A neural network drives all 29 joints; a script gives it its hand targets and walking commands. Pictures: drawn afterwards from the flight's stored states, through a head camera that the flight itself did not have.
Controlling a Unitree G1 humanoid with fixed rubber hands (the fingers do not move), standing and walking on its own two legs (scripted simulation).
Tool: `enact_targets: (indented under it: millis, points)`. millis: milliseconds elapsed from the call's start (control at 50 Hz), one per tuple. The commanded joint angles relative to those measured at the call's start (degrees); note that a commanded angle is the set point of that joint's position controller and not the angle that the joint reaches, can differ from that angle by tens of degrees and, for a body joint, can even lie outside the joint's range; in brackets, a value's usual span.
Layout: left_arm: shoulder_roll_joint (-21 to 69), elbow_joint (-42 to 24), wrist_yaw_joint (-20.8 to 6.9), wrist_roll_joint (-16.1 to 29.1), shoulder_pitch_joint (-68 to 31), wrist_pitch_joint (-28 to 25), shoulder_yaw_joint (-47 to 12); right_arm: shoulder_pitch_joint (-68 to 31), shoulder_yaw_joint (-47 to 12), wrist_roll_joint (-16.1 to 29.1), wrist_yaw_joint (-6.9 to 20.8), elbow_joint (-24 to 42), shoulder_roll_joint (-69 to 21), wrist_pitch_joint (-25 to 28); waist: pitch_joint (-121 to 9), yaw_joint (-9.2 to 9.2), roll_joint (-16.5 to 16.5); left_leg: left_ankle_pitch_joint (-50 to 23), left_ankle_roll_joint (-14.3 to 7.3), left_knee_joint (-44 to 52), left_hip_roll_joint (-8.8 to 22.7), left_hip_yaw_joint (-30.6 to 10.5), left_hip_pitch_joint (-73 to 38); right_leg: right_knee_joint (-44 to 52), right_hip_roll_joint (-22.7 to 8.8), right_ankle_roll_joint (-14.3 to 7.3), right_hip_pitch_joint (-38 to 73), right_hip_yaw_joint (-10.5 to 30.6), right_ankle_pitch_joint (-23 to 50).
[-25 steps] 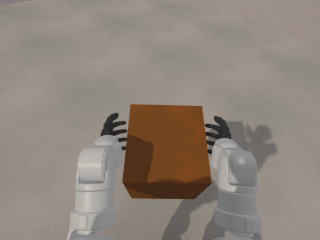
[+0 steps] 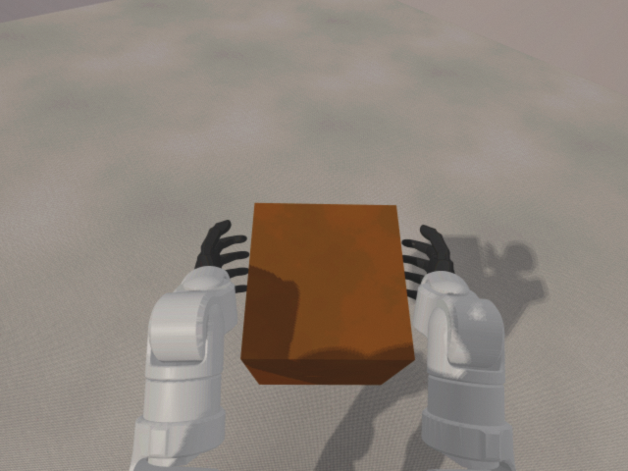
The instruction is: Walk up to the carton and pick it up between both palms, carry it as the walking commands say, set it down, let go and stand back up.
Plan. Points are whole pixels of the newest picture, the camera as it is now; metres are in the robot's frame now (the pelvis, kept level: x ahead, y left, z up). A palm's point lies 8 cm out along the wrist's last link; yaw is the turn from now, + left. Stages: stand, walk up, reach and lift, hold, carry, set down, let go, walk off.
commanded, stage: carry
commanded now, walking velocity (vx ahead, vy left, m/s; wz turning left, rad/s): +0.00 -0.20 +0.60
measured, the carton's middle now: (322, 301) +0.34 +0.00 +0.01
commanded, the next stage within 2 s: none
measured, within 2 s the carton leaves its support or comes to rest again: neither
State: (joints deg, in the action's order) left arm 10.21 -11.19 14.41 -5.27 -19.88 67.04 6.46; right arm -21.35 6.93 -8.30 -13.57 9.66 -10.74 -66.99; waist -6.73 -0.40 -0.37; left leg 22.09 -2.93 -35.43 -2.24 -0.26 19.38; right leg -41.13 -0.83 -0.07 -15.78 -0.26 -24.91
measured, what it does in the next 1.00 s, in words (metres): walks ahead: right foot, then left foot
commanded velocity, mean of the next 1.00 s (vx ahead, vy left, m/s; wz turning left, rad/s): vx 0.00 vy -0.13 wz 0.12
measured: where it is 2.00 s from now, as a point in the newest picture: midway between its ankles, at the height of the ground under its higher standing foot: outside the picture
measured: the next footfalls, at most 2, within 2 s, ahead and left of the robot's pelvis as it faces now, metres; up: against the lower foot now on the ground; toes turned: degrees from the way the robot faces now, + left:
right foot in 0.22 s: +0.07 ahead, -0.13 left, +0.00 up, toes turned +1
left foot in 0.46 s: +0.22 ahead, +0.12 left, +0.00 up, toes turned +4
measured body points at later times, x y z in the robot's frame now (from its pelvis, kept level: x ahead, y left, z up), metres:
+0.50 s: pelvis +0.14 +0.02 -0.01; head +0.16 +0.03 +0.44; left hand +0.44 +0.18 +0.08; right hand +0.47 -0.09 +0.08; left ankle +0.18 +0.12 -0.73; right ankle +0.04 -0.13 -0.70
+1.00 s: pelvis +0.17 +0.01 +0.00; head +0.18 +0.01 +0.45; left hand +0.47 +0.16 +0.10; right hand +0.50 -0.10 +0.11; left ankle +0.18 +0.12 -0.73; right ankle +0.15 -0.10 -0.72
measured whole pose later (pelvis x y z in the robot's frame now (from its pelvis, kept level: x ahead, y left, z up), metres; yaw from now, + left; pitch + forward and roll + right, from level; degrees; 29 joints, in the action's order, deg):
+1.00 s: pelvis +0.17 +0.01 +0.00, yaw +3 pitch +4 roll -1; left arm 10.0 -15.4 14.7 -4.6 -19.2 70.9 5.9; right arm -20.6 6.2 -6.8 -14.0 13.6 -10.5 -70.4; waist -4.0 -0.5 0.6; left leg 17.0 -0.6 -35.1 0.9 0.0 22.1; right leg -35.1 1.2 -0.1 -18.4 -3.1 -26.0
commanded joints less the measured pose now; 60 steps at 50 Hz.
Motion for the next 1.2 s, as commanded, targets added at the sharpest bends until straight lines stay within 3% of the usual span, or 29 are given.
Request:
enact_targets:
  millis: [0,40,100,180,200,220,240,260,320,380,420,440,460,480,520,620,680,720,740,780,820,880,900,940,1020,1060,1100,1140,1180]
  points:
    - [57.55,-8.2,-13.28,20.2,-17.15,0.72,-33.23,-11.44,-30.84,21.77,12.23,7.08,-58.11,-0.45,-17.1,2.16,13.12,-106.52,-6.89,0.29,18.58,-16.86,-38.62,-11.71,3.02,1.07,-22.98,-3.88,-10.88]
    - [60.85,-7.6,-13.35,20.81,-17.36,0.81,-33.67,-15.66,-31.76,22.71,12.46,12.64,-58.04,-0.14,-14.03,2.49,7.89,-96.98,-5.03,3.12,17.9,-19.26,-35.28,-10.62,3.56,1.4,-25.15,-4.84,-7.81]
    - [60.6,-10.05,-13.0,21.07,-17.11,1.2,-34.43,-13.69,-32.1,23.59,12.55,13.01,-58.51,-0.57,-15.25,2.77,13.74,-90.59,-5.33,1.86,16.86,-18.11,-34.42,-4.72,2.89,1.47,-23.35,-4.82,-2.97]
    - [61.33,-11.96,-13.56,21.62,-18.95,1.27,-34.76,-15.55,-32.94,24.2,12.65,15.24,-59.64,-0.89,-15.89,1.94,9.56,-79.97,-1.41,-3.76,12.04,-11.59,-16.45,8.58,2.96,0.72,-2.46,-6.98,11.71]
    - [61.26,-9.62,-13.41,21.13,-17.68,1.78,-34.06,-13.73,-32.35,23.44,12.35,13.01,-58.4,-1.71,-17.58,0.25,5.27,-70.2,1.69,-12.23,9.83,-8.04,-5.68,12.8,-1.03,-1.29,11.61,-4.53,30.55]
    - [62.37,-11.6,-13.41,21.85,-19.16,1.33,-34.32,-16.98,-32.93,24.67,12.31,15.23,-60.0,-1.55,-24.21,-1.07,-4.81,-34.86,4.9,-25.24,4.53,-3.88,10.64,8.73,-12.07,-7.58,31.52,4.64,70.06]
    - [59.19,-12.33,-12.89,21.2,-16.54,1.32,-33.3,-14.7,-33.14,25.36,12.25,14.5,-59.56,-1.86,-23.64,-1.79,-12.29,14.44,7.06,-38.03,-2.47,1.23,27.24,4.08,-21.12,-14.94,43.37,13.13,98.42]
    - [59.31,-11.0,-12.79,21.13,-18.06,1.34,-32.44,-15.53,-32.72,25.22,12.16,12.54,-59.34,-1.94,-23.51,-1.24,-11.56,17.82,6.4,-38.9,1.14,1.1,28.17,4.3,-23.25,-15.1,42.24,13.71,98.99]
    - [60.24,-12.27,-13.72,21.25,-19.86,0.91,-32.31,-17.58,-34.68,25.07,12.12,13.71,-60.92,-0.94,-17.74,-0.9,-7.4,12.75,5.66,-21.1,3.21,2.27,25.35,7.39,-18.11,-10.82,31.79,8.72,72.69]
    - [58.65,-12.45,-13.81,21.4,-18.7,0.9,-31.94,-13.4,-32.75,22.8,11.88,10.45,-60.32,-1.11,-16.37,-0.6,-14.43,-3.27,5.14,-4.42,-0.32,7.32,15.41,3.8,-11.3,-5.37,25.42,-1.8,69.67]
    - [60.44,-10.78,-13.73,20.9,-16.6,0.88,-31.49,-17.76,-34.24,24.21,12.18,14.57,-61.22,-0.91,-20.23,1.2,-13.18,-22.72,3.72,8.22,-1.46,7.8,-0.19,-4.06,-8.7,-1.59,17.79,-6.43,61.42]
    - [61.28,-13.13,-13.87,22.56,-18.11,0.78,-34.04,-14.63,-33.11,23.66,12.52,13.73,-60.77,-0.99,-22.94,2.01,-4.15,-43.2,1.51,9.26,2.53,2.18,-13.97,-9.25,-6.02,0.68,7.61,-6.92,46.54]
    - [60.25,-13.27,-13.55,22.01,-17.43,1.56,-34.19,-14.94,-32.39,23.29,12.33,13.57,-59.09,-0.89,-22.36,2.07,12.07,-84.69,-4.24,3.68,15.26,-13.92,-28.16,-16.55,-0.22,3.49,-10.87,-7.69,7.55]
    - [59.29,-12.77,-13.29,21.37,-18.14,2.04,-35.35,-12.63,-30.87,22.95,12.86,9.57,-58.74,-1.56,-21.78,1.14,18.47,-94.23,-7.65,2.35,19.72,-21.22,-29.1,-19.64,2.31,2.65,-15.33,-2.47,-11.28]
    - [60.35,-13.66,-13.55,22.12,-19.51,1.83,-36.38,-12.47,-31.46,22.66,13.2,10.31,-59.83,-1.58,-20.82,1.06,10.18,-73.29,-8.93,4.76,18.85,-21.66,-24.96,-14.48,0.25,1.19,-13.74,0.58,-11.41]
    - [61.36,-13.0,-13.86,22.56,-19.4,1.74,-35.28,-14.99,-32.52,22.96,12.66,13.5,-60.4,-1.31,-20.55,0.92,11.26,-54.39,-5.72,5.94,16.62,-13.21,-19.29,12.26,1.71,1.81,-2.65,-4.96,-0.74]
    - [60.55,-12.31,-14.01,21.52,-18.05,2.3,-33.78,-14.46,-32.91,22.61,12.4,13.25,-59.82,-1.81,-24.31,0.67,3.74,-39.98,-1.19,1.28,13.05,-7.73,-11.13,15.46,-4.09,-0.07,11.4,-3.15,20.05]
    - [59.74,-9.82,-14.24,20.91,-16.8,2.78,-32.89,-15.65,-34.18,23.0,12.16,14.35,-59.35,-2.35,-23.29,0.65,-6.67,-23.14,2.26,-1.84,8.98,-2.9,1.02,8.3,-11.06,-4.32,20.82,1.79,55.5]
    - [59.26,-8.26,-13.93,19.72,-14.56,3.33,-31.88,-15.52,-34.57,23.79,12.16,13.3,-59.78,-3.09,-21.8,0.5,-7.28,-14.96,3.21,-2.61,7.42,-0.93,4.36,7.53,-13.04,-6.13,22.6,2.4,64.78]
    - [59.61,-10.27,-14.2,20.45,-16.66,3.24,-32.44,-16.29,-34.98,24.4,12.44,13.97,-60.82,-3.36,-20.37,0.4,-9.14,-5.55,3.91,0.66,5.89,1.05,6.0,6.31,-13.57,-7.15,24.82,2.3,70.01]
    - [59.08,-10.48,-14.19,20.36,-16.81,3.61,-32.82,-16.11,-34.51,24.2,12.69,13.75,-59.79,-3.52,-20.26,0.84,-5.58,-20.94,3.12,2.71,8.38,-0.36,-0.17,4.37,-10.46,-4.61,18.76,-0.65,61.65]
    - [58.17,-11.77,-13.72,20.82,-17.57,3.84,-33.96,-12.7,-32.66,23.57,12.68,10.81,-59.91,-3.62,-21.79,1.52,8.24,-67.77,-2.89,2.63,19.76,-14.92,-18.88,-0.07,-2.28,0.8,-2.18,-4.1,13.43]
    - [59.07,-11.93,-13.69,20.63,-18.98,3.52,-34.54,-16.56,-32.85,23.88,12.85,13.74,-59.41,-2.71,-21.62,1.63,12.03,-73.23,-4.83,2.99,21.88,-17.08,-23.79,2.06,0.2,1.4,-7.6,-5.11,-1.07]
    - [59.13,-10.24,-13.66,20.99,-16.66,3.84,-33.75,-14.31,-32.62,23.53,12.45,12.53,-59.5,-3.28,-18.74,1.73,11.62,-63.13,-5.58,5.89,22.94,-18.9,-20.6,2.44,0.53,1.28,-8.62,-3.26,-7.12]
    - [60.18,-11.34,-13.74,21.4,-20.11,4.37,-33.1,-15.14,-31.68,22.66,12.27,11.31,-60.41,-4.0,-19.04,0.77,9.12,-42.67,0.02,3.81,16.44,-9.37,-9.31,15.1,-1.16,-0.22,6.75,-5.55,9.16]
    - [60.1,-9.4,-13.92,19.88,-18.15,3.86,-31.12,-18.47,-34.23,24.02,12.22,14.11,-61.06,-3.82,-19.11,0.59,-3.37,-18.06,4.14,-2.57,11.01,-2.2,3.18,11.92,-9.92,-4.0,16.69,1.02,41.17]
    - [59.0,-8.44,-14.24,20.15,-18.31,4.08,-31.08,-18.24,-34.28,23.8,11.95,12.41,-60.83,-4.24,-17.31,0.06,-11.25,7.28,5.63,-10.72,6.92,1.37,11.36,12.2,-15.33,-9.6,19.97,5.09,54.31]
    - [58.83,-8.53,-13.95,19.99,-18.2,4.41,-31.81,-16.07,-33.16,23.73,12.06,10.29,-59.6,-4.37,-16.41,-0.1,-3.99,11.43,5.35,-13.4,6.55,1.46,13.04,11.63,-16.08,-11.82,19.41,5.57,52.5]
    - [60.12,-7.8,-14.19,20.3,-18.48,4.01,-31.11,-19.37,-33.91,24.21,11.93,13.07,-60.35,-3.91,-16.84,0.1,-8.4,5.78,6.09,-7.71,5.82,4.23,11.22,9.08,-12.35,-9.84,20.21,1.27,56.85]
